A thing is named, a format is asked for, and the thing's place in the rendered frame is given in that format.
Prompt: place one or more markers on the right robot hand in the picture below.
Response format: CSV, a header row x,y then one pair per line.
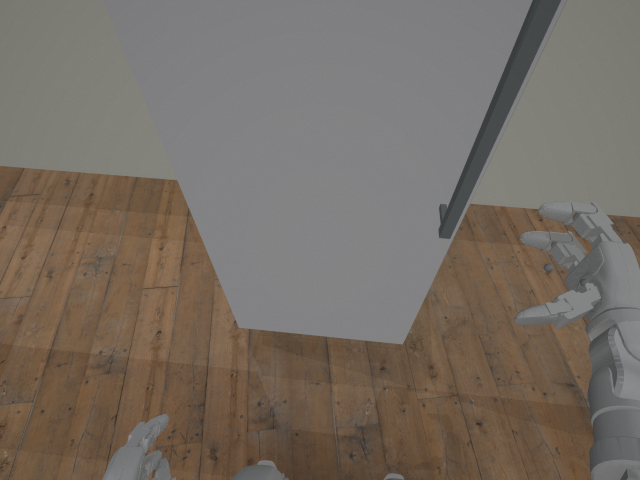
x,y
611,266

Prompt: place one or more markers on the fridge door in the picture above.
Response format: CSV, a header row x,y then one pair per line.
x,y
314,141

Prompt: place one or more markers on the robot left shin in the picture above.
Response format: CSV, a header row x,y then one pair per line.
x,y
266,462

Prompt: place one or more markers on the robot right forearm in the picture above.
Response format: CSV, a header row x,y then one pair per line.
x,y
614,394

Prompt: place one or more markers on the left robot hand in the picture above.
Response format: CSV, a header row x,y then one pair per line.
x,y
130,463

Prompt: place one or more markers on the handle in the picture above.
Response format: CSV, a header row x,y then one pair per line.
x,y
534,28

